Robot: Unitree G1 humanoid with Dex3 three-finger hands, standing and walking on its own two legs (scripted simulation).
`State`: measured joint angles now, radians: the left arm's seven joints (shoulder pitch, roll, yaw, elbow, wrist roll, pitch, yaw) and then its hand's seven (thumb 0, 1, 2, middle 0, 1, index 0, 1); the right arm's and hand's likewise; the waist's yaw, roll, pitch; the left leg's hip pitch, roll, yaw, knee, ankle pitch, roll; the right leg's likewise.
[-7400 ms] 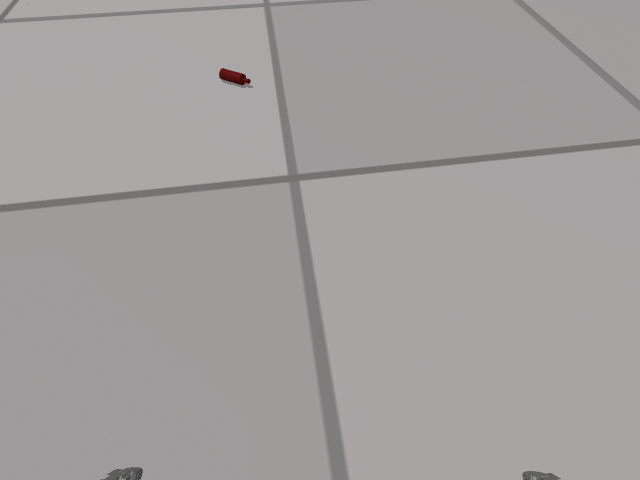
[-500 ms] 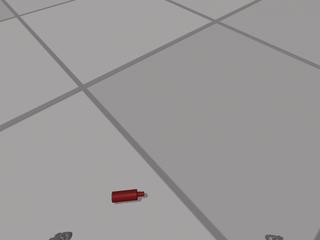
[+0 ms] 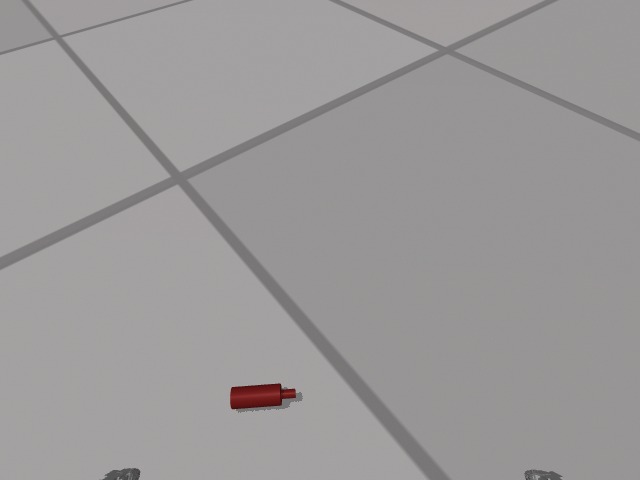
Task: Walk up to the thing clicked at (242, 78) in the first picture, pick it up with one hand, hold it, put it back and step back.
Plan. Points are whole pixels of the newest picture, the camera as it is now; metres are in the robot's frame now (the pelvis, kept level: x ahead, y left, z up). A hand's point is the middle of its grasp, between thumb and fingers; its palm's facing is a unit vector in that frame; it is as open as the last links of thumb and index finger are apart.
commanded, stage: stand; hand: left
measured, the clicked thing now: (263, 395) +0.42 +0.20 -0.75
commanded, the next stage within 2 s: none
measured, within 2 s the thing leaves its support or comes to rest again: neither
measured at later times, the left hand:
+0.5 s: hand out of the picture +0.08 +0.25 -0.16, palm faces +0.00 -0.94 -0.35, open 7.3 cm
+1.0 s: hand out of the picture +0.08 +0.25 -0.16, palm faces +0.00 -0.94 -0.35, open 7.3 cm
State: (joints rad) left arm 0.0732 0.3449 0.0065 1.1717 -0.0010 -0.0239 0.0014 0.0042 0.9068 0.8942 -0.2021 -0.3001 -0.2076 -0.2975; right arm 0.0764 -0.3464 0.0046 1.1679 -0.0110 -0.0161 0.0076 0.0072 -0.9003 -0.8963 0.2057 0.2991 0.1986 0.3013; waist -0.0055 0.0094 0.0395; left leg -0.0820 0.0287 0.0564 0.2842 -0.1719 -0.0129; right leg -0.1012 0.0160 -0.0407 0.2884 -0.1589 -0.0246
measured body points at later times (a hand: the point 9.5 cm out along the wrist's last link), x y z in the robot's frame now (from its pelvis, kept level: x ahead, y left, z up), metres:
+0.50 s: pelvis +0.01 +0.00 +0.00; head +0.01 +0.00 +0.45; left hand +0.08 +0.30 -0.13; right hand +0.09 -0.30 -0.14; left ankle -0.01 +0.12 -0.75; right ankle +0.00 -0.10 -0.75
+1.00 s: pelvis +0.01 +0.00 +0.00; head +0.02 +0.00 +0.45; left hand +0.08 +0.30 -0.13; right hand +0.09 -0.30 -0.14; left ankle -0.01 +0.12 -0.75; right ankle +0.00 -0.10 -0.75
